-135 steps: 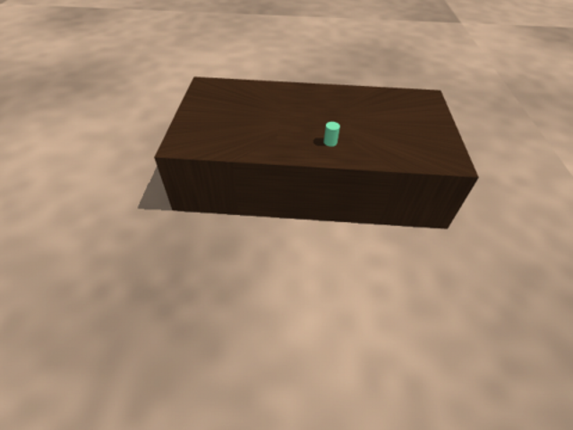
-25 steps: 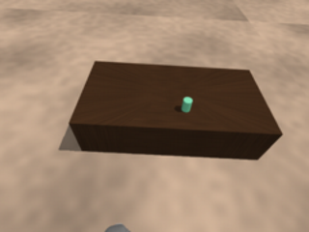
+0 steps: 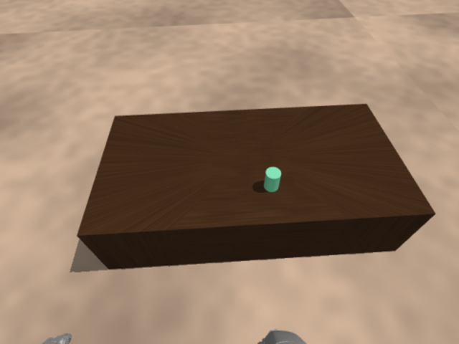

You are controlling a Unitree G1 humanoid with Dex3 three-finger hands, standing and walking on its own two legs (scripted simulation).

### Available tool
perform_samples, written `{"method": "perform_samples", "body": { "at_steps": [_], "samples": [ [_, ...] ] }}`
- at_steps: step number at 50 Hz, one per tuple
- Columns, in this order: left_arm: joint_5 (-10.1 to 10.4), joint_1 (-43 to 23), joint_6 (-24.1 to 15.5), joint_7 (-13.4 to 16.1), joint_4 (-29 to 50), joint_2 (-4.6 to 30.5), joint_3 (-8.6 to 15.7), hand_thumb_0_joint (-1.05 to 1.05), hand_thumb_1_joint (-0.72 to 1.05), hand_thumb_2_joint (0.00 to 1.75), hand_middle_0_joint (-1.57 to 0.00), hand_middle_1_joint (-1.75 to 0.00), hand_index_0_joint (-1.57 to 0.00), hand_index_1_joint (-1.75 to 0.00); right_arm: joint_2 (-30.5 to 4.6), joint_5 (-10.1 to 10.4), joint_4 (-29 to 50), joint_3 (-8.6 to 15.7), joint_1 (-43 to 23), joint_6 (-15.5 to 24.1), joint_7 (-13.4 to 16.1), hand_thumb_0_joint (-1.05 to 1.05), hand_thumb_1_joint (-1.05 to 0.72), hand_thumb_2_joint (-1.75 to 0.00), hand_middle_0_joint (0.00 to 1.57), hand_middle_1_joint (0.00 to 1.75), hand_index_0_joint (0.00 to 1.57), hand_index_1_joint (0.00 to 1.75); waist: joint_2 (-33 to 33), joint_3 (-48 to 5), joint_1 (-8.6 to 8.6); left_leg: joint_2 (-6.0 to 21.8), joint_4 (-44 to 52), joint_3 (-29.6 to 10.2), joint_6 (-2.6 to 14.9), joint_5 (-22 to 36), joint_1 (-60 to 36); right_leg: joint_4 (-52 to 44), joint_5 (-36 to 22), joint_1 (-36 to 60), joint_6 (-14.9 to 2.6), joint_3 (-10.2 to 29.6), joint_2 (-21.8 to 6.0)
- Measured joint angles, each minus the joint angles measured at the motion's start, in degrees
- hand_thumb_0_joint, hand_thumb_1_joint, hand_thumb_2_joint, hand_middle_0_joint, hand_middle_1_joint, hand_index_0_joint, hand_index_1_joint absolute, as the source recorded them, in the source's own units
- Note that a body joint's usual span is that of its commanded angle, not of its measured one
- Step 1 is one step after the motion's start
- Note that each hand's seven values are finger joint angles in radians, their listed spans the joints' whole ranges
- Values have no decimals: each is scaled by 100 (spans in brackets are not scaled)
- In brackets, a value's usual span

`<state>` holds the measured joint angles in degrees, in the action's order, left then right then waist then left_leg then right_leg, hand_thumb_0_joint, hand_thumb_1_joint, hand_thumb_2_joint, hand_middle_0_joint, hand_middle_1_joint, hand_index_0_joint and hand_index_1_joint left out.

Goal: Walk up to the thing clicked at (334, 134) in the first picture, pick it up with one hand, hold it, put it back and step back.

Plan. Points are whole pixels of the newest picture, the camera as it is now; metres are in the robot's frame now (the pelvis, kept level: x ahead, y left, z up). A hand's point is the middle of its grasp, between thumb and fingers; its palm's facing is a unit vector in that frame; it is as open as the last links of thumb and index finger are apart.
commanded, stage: walk up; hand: right
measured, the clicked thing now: (272, 179) +0.71 -0.19 -0.38
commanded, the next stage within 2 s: none
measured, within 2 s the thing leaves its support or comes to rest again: neither
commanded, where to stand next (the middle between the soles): +0.24 +0.01 m, yaw +1 degrees
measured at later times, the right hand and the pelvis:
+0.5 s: hand (341, 287) +0.23 -0.23 -0.11, palm faces -0.05 +0.90 -0.44, open 7.3 cm; pelvis +0.14 +0.05 +0.01, yaw +0 degrees
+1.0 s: hand (331, 278) +0.26 -0.23 -0.14, palm faces -0.05 +0.95 -0.32, open 7.3 cm; pelvis +0.18 +0.02 +0.02, yaw +0 degrees
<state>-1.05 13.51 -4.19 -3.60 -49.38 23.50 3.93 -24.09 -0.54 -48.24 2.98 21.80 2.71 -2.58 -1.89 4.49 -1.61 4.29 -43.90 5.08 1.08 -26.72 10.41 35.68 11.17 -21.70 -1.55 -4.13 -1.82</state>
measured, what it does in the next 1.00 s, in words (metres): walks ahead: left foot, then right foot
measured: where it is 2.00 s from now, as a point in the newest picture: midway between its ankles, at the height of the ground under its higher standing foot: outside the picture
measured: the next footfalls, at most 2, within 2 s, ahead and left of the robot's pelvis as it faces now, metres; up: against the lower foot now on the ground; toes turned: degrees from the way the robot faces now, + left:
left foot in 0.34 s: +0.25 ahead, +0.16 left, +0.00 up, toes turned +4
right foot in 0.68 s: +0.25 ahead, -0.11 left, +0.00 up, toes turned -2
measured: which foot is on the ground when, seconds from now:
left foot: up 0.00-0.32, down 0.34-1.00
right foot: down 0.00-0.36, up 0.38-0.66, down 0.68-1.00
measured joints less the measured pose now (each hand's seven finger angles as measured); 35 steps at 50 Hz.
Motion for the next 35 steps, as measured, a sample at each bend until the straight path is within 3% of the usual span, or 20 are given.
{"method": "perform_samples", "body": {
  "at_steps": [3, 5, 11, 15, 17, 19, 22, 26, 30, 34, 35],
  "samples": [
    [71, -13, -70, 53, 117, -111, -83, 1, 91, 89, -20, -30, -20, -30, -2, 5, -108, -41, -195, -98, 33, 1, -91, -90, 20, 30, 21, 30, -97, 49, 110, -191, -1423, -395, 73, -19, 716, 79, 244, 168, -21, -13, 21],
    [88, 44, -74, 72, 160, -177, -137, 0, 90, 89, -20, -30, -20, -30, -24, 20, -126, -47, -291, -80, 12, 1, -91, -90, 20, 30, 21, 30, -171, 44, 155, -160, -1608, -475, 64, 178, 1097, -140, 245, 382, -23, -38, 36],
    [36, 343, -60, 69, 220, -123, -146, 0, 90, 89, -21, -30, -20, -30, -24, -63, -112, 17, -432, -31, -107, 1, -91, -90, 20, 30, 21, 30, -119, -17, 280, 96, -518, -470, -94, 716, 1678, -528, 380, 848, 6, -82, 15],
    [13, 517, 28, 52, 196, 27, -117, 1, 90, 89, -21, -30, -20, -30, -22, -82, -163, 58, -460, 46, -128, 1, -91, -90, 20, 30, 21, 30, 60, -51, 372, 87, 567, -321, -114, 1248, 1497, -345, 727, 1017, 106, -81, -93],
    [27, 586, 104, 72, 154, 93, -131, 1, 90, 89, -21, -30, -20, -30, -53, -87, -182, 85, -467, 115, -81, 1, -91, -90, 20, 30, 21, 30, 136, -80, 375, -24, 994, -245, -75, 1674, 1263, 29, 1051, 992, 202, -64, -183],
    [54, 552, 221, 130, 33, 148, -129, 1, 90, 89, -21, -30, -20, -30, 10, -109, -196, 98, -548, 163, -1, 1, -91, -90, 20, 30, 21, 30, 366, -46, 368, -177, 738, -119, -31, 1631, 1267, 706, 1387, 793, 87, 131, -321],
    [64, 432, 364, 218, -141, 154, -162, 1, 90, 89, -20, -30, -20, -30, 108, -62, -86, 31, -643, 190, 46, 1, -91, -90, 20, 30, 21, 30, 437, 22, 279, -145, 647, -97, 35, 1388, 1177, 2017, 1841, 230, -37, 389, -39],
    [91, 285, 368, 240, -201, 162, -164, 1, 91, 89, -20, -30, -20, -30, 190, -33, -1, -86, -670, 206, 138, 0, -91, -90, 21, 30, 21, 30, 533, 121, 227, -130, 933, -40, 36, 1410, 901, 2181, 1562, -245, -46, 386, -53],
    [87, 120, 401, 227, -279, 96, -143, 1, 91, 89, -20, -30, -20, -30, 156, -55, -44, -149, -735, 130, 201, 0, -91, -90, 21, 30, 21, 30, 486, 160, 175, -113, 882, -38, 7, 1304, 842, 1322, 1174, -264, 22, 329, -174],
    [75, -8, 410, 243, -423, 40, -130, 1, 91, 89, -20, -30, -20, -30, 115, -15, -156, -192, -850, -14, 215, 1, -90, -90, 21, 30, 21, 30, 369, 116, 160, -57, 423, -77, -80, 1005, 998, 374, 678, 143, -2, 254, -117],
    [55, -53, 403, 257, -487, 7, -117, 1, 91, 89, -20, -30, -20, -30, 107, 5, -212, -200, -902, -57, 222, 1, -90, -90, 21, 30, 21, 30, 299, 114, 181, -6, 276, -98, -122, 914, 1039, 282, 517, 205, 94, 246, -65]
  ]
}}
